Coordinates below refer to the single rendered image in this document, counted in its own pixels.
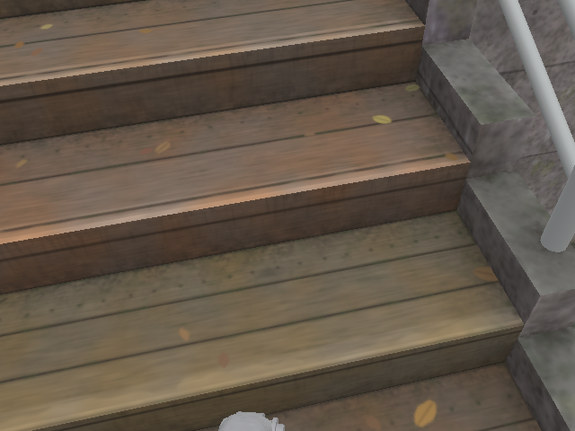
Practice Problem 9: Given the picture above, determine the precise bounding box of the left robot thigh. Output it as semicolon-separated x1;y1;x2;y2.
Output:
219;411;285;431

